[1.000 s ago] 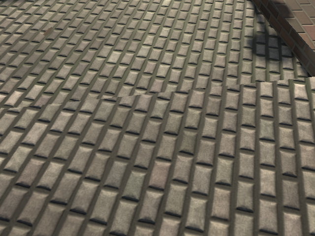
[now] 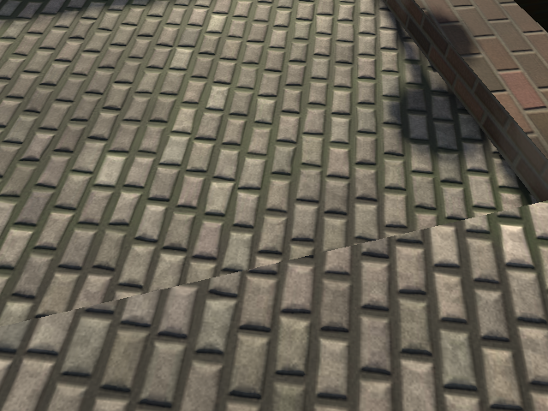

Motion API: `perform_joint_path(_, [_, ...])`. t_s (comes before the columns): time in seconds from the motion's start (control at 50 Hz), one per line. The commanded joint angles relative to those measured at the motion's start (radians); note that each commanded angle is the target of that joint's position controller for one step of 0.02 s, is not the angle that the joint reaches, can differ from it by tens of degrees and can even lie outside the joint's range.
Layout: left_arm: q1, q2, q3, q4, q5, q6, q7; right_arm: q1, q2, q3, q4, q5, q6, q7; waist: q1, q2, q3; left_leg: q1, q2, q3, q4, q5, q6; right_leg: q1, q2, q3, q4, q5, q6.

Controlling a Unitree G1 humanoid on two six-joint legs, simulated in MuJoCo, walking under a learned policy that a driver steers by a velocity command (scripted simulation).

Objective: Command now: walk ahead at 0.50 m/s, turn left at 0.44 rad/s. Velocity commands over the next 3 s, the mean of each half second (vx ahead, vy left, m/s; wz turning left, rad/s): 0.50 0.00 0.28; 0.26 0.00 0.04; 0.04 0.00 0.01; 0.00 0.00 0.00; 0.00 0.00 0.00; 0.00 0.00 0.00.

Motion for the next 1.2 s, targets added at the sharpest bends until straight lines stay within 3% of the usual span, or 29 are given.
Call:
perform_joint_path(0.02, [-0.001,0.116,0.037,-0.098,0.019,-0.009,0.013,0.001,-0.106,-0.02,-0.081,-0.004,-0.009,-0.009,0.033,0.049,-0.08,0.189,0.265,-0.391,-0.271,0.097,0.192,-0.196,-0.09,0.048,-0.078,0.061,0.016])
perform_joint_path(0.12, [-0.114,0.077,0.03,-0.145,0.022,0.015,0.029,0.081,-0.148,-0.033,-0.076,0.008,-0.008,-0.037,0.001,0.07,-0.053,0.132,0.212,-0.274,-0.277,0.209,0.164,-0.221,-0.068,0.018,-0.365,0.29,0.078])
perform_joint_path(0.14, [-0.026,-0.046,-0.037,-0.102,0.122,0.034,-0.017,0.179,-0.074,-0.006,-0.028,-0.104,-0.049,0.006,-0.01,0.155,-0.088,0.163,0.17,-0.23,-0.258,0.061,0.169,-0.195,-0.067,-0.01,-0.357,0.35,0.096])
perform_joint_path(0.16, [-0.045,-0.028,-0.031,-0.095,0.121,0.051,-0.035,0.207,-0.075,-0.014,-0.021,-0.098,-0.059,0.031,-0.032,0.117,-0.021,0.15,0.186,-0.251,-0.267,0.008,0.165,-0.232,-0.077,-0.013,-0.38,0.376,0.095])
perform_joint_path(0.2, [-0.173,0.034,-0.026,-0.136,0.09,0.062,-0.046,0.219,-0.109,-0.019,-0.02,-0.074,-0.063,0.053,-0.062,0.076,0.007,0.167,0.219,-0.291,-0.244,0.018,0.173,-0.254,-0.085,-0.015,-0.474,0.421,0.085])
perform_joint_path(0.3, [-0.34,0.056,-0.042,-0.188,0.069,0.045,-0.041,0.316,-0.13,-0.014,0.035,-0.072,-0.044,0.041,-0.11,0.088,0.026,0.422,0.298,-0.359,-0.198,0.216,0.191,-0.321,-0.043,-0.037,-0.664,0.375,0.038])
perform_joint_path(0.34, [-0.366,0.052,-0.049,-0.195,0.069,0.044,-0.039,0.296,-0.142,-0.014,0.048,-0.077,-0.036,0.038,-0.096,0.096,0.035,0.434,0.315,-0.356,-0.208,0.283,0.165,-0.252,-0.025,-0.049,-0.694,0.359,0.009])
perform_joint_path(0.38, [-0.316,0.089,-0.037,-0.181,0.056,0.04,-0.034,0.23,-0.167,-0.018,0.05,-0.079,-0.035,0.035,-0.031,0.09,0.011,0.393,0.299,-0.312,-0.168,0.499,0.117,-0.06,0.016,-0.091,-0.732,0.395,-0.034])
perform_joint_path(0.4, [-0.238,0.128,-0.021,-0.155,0.037,0.032,-0.031,0.218,-0.179,-0.019,0.055,-0.081,-0.036,0.036,0.013,0.079,-0.037,0.352,0.255,-0.266,-0.094,0.64,0.072,0.109,0.036,-0.108,-0.734,0.445,-0.061])
perform_joint_path(0.42, [-0.082,0.166,-0.007,-0.105,0.025,0.018,-0.027,0.221,-0.154,-0.011,0.053,-0.092,-0.037,0.04,0.07,0.039,-0.16,0.262,0.175,-0.197,0.077,0.663,0.009,0.379,0.008,-0.087,-0.676,0.508,-0.116])
perform_joint_path(0.44, [0.129,0.2,-0.003,-0.053,0.042,0.012,-0.032,0.385,-0.034,0.024,0.046,-0.11,-0.048,0.037,0.07,-0.128,-0.411,0.003,0.037,-0.176,0.362,0.295,-0.054,0.853,-0.195,0.17,-0.627,0.666,-0.321])
perform_joint_path(0.46, [0.323,0.154,-0.014,0.0,0.057,0.019,-0.032,0.431,0.008,0.042,0.057,-0.107,-0.06,0.047,0.135,-0.232,-0.525,-0.26,-0.072,-0.132,0.682,-0.443,-0.098,1.1,-0.41,0.558,-0.769,0.508,-0.466])
perform_joint_path(0.48, [0.369,0.137,-0.005,0.045,0.074,0.007,-0.026,0.199,-0.081,0.009,0.007,-0.075,-0.053,0.044,0.201,-0.076,-0.237,-0.44,-0.005,-0.173,0.83,-0.411,-0.06,0.888,-0.366,0.56,-0.897,0.192,-0.326])
perform_joint_path(0.5, [0.227,0.137,0.001,0.027,0.059,-0.001,-0.019,0.119,-0.084,0.004,-0.009,-0.063,-0.046,0.019,0.14,-0.054,-0.045,-0.452,0.079,-0.154,0.816,-0.304,-0.032,0.636,-0.334,0.427,-0.957,0.051,-0.256])
perform_joint_path(0.52, [0.13,0.08,-0.014,0.008,0.054,0.004,-0.008,0.133,-0.083,0.008,0.002,-0.083,-0.039,-0.002,0.094,-0.036,-0.031,-0.38,0.136,-0.151,0.752,-0.227,-0.019,0.498,-0.305,0.358,-1.006,0.083,-0.253])
perform_joint_path(0.56, [0.057,0.014,-0.034,-0.009,0.053,0.004,0.002,0.108,-0.024,0.03,0.001,-0.114,-0.025,-0.007,0.034,-0.025,-0.043,-0.26,0.19,-0.127,0.669,-0.165,-0.019,0.366,-0.259,0.239,-1.066,0.269,-0.249])
perform_joint_path(0.64, [-0.019,0.089,0.002,-0.035,0.059,-0.028,-0.013,0.081,-0.011,0.032,-0.015,-0.077,-0.006,0.012,-0.027,-0.02,-0.061,-0.187,0.19,-0.02,0.458,-0.089,-0.103,0.255,-0.183,0.015,-1.055,0.82,-0.257])
perform_joint_path(0.7, [0.035,0.109,0.02,-0.002,0.061,-0.031,-0.047,0.014,0.014,0.046,-0.027,-0.069,0.018,0.033,-0.015,-0.037,-0.057,-0.075,0.169,0.031,0.268,0.132,-0.126,0.152,-0.145,-0.069,-1.005,0.994,-0.226])
perform_joint_path(0.78, [0.024,0.114,0.03,0.006,0.053,-0.024,-0.067,-0.033,-0.067,0.02,-0.026,-0.062,0.014,0.027,-0.027,-0.02,-0.071,-0.082,0.168,-0.041,0.15,0.214,-0.11,0.251,-0.181,-0.025,-0.913,0.989,-0.19])
perform_joint_path(0.82, [0.028,0.125,0.038,0.015,0.047,-0.012,-0.067,-0.067,-0.074,0.014,-0.025,-0.057,0.0,0.015,-0.016,-0.027,-0.079,-0.092,0.165,-0.04,0.089,0.204,-0.099,0.337,-0.193,-0.012,-0.859,0.962,-0.175])
perform_joint_path(0.86, [0.051,0.1,0.035,0.031,0.028,0.0,-0.067,-0.088,-0.084,0.009,-0.017,-0.039,-0.016,0.006,-0.014,0.012,-0.093,0.009,0.154,-0.013,-0.032,0.342,-0.048,0.355,-0.149,-0.017,-0.769,0.898,-0.122])
perform_joint_path(0.88, [0.094,0.086,0.033,0.025,0.013,0.006,-0.073,-0.085,-0.136,-0.007,-0.021,-0.025,-0.029,-0.003,0.008,0.06,-0.154,0.147,0.159,-0.015,-0.047,0.641,0.021,0.33,-0.069,-0.047,-0.708,0.843,-0.069])
perform_joint_path(0.9, [0.259,0.009,0.008,0.043,0.008,0.009,-0.069,-0.121,-0.15,0.007,-0.043,0.004,-0.034,0.003,0.096,0.14,-0.338,0.427,0.307,-0.169,-0.01,0.85,0.185,0.234,-0.025,-0.054,-0.656,0.562,0.02])
perform_joint_path(0.92, [0.266,0.01,-0.003,0.052,0.005,0.014,-0.07,-0.119,-0.074,0.033,-0.046,0.02,-0.027,0.018,0.076,0.124,-0.385,0.521,0.378,-0.269,0.002,0.762,0.221,0.147,-0.009,-0.052,-0.614,0.291,0.071])
perform_joint_path(0.94, [0.185,0.047,0.01,0.03,0.011,0.031,-0.073,-0.076,-0.065,0.036,-0.008,0.023,-0.011,0.03,0.054,0.115,-0.318,0.433,0.368,-0.283,-0.038,0.575,0.17,0.143,-0.003,-0.059,-0.618,0.101,0.092])
perform_joint_path(0.96, [0.16,0.052,0.017,0.023,0.01,0.046,-0.073,-0.121,-0.083,0.033,0.0,0.023,-0.003,0.041,0.084,0.103,-0.224,0.319,0.336,-0.257,-0.052,0.428,0.103,0.158,-0.018,-0.057,-0.659,0.003,0.104])
perform_joint_path(1.0, [0.148,0.074,0.023,0.023,0.017,0.061,-0.069,-0.189,-0.109,0.021,-0.004,0.008,0.01,0.057,0.092,0.096,-0.111,0.184,0.251,-0.178,-0.05,0.25,0.03,0.192,-0.019,-0.062,-0.776,0.005,0.09])
perform_joint_path(1.08, [0.085,0.091,0.037,0.02,0.012,0.043,-0.073,-0.198,-0.111,0.01,-0.004,-0.01,0.0,0.038,0.044,0.03,-0.139,0.247,0.192,-0.106,-0.02,0.167,0.007,0.158,-0.023,-0.062,-0.795,0.081,0.002])
perform_joint_path(1.2, [0.05,0.089,0.044,0.022,0.014,0.048,-0.08,-0.203,-0.105,0.006,0.029,-0.002,0.0,0.033,0.036,0.028,-0.122,0.267,0.166,-0.077,0.013,0.284,0.0,0.176,-0.037,-0.06,-0.79,0.167,0.025])
Next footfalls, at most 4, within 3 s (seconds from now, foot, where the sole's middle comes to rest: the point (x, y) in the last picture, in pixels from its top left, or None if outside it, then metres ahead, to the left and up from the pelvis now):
0.42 right None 0.45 -0.12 -0.77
0.86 left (230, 347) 0.62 0.12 -0.77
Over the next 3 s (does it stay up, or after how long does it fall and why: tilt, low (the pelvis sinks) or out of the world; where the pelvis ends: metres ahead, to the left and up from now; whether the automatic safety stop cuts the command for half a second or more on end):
stays up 0.51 -0.01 -0.01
